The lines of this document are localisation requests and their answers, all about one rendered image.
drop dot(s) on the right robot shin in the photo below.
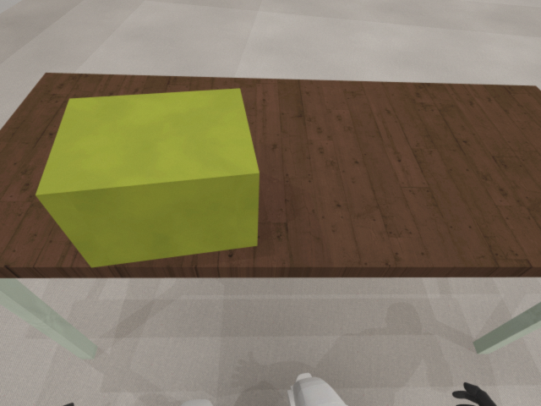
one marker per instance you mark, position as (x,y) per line
(302,376)

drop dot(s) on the right robot thigh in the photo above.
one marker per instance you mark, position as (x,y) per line
(313,391)

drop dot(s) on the robot right hand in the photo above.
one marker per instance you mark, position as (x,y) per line
(474,394)

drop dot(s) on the table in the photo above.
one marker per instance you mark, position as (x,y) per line
(357,179)

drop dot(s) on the carton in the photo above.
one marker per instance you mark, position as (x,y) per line
(151,176)

